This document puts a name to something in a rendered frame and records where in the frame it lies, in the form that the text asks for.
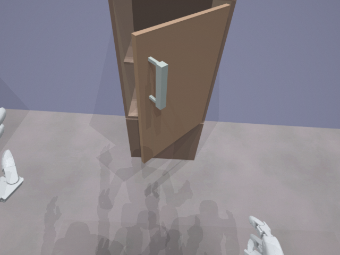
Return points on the cupboard door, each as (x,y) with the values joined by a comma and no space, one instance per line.
(190,46)

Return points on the handle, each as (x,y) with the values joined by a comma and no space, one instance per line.
(161,83)

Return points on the left robot hand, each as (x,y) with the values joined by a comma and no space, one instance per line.
(11,182)

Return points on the right robot hand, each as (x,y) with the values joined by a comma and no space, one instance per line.
(269,245)

